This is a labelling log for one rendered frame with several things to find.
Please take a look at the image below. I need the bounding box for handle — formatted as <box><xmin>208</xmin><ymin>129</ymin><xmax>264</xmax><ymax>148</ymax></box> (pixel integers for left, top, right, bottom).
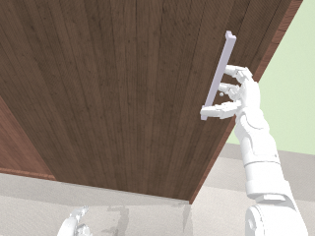
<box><xmin>201</xmin><ymin>30</ymin><xmax>236</xmax><ymax>120</ymax></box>

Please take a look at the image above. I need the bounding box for right robot forearm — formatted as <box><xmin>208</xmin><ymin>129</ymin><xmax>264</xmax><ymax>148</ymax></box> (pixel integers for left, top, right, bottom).
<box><xmin>234</xmin><ymin>106</ymin><xmax>308</xmax><ymax>236</ymax></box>

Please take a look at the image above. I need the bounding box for right robot hand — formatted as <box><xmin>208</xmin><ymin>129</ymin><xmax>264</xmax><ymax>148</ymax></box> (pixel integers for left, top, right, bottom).
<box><xmin>200</xmin><ymin>65</ymin><xmax>261</xmax><ymax>119</ymax></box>

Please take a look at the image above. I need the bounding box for left robot hand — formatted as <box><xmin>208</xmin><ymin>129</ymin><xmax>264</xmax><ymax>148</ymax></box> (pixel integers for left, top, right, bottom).
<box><xmin>57</xmin><ymin>206</ymin><xmax>93</xmax><ymax>236</ymax></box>

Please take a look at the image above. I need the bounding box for robot right upper arm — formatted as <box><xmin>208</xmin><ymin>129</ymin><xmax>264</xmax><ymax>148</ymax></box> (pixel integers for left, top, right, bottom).
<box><xmin>245</xmin><ymin>205</ymin><xmax>307</xmax><ymax>236</ymax></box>

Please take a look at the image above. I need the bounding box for wardrobe door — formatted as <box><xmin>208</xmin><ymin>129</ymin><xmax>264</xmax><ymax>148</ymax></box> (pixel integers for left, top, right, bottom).
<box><xmin>0</xmin><ymin>0</ymin><xmax>292</xmax><ymax>202</ymax></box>
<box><xmin>0</xmin><ymin>96</ymin><xmax>53</xmax><ymax>175</ymax></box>

